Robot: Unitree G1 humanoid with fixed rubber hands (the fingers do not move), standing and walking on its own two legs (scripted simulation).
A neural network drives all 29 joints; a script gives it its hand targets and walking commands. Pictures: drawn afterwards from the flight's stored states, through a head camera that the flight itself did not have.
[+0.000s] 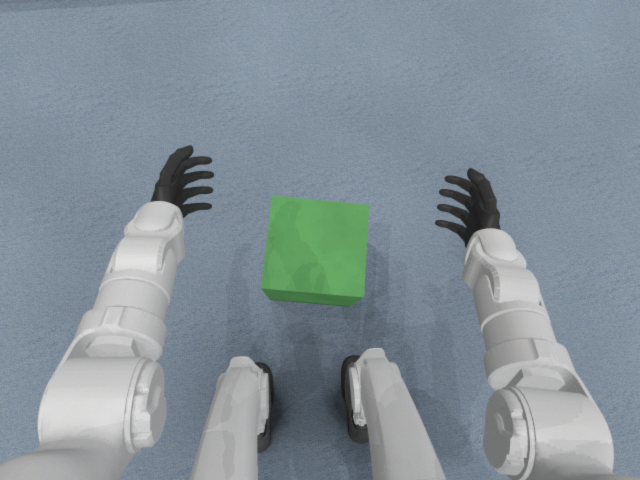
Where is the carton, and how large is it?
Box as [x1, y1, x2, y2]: [261, 196, 368, 306]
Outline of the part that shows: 272,196 261,288 270,299 345,306 348,306 363,297 368,205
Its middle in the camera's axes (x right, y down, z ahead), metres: -0.01 +0.03 +0.93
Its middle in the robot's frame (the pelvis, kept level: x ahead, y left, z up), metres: +0.47 -0.03 -0.53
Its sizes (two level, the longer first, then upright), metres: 0.210 0.200 0.250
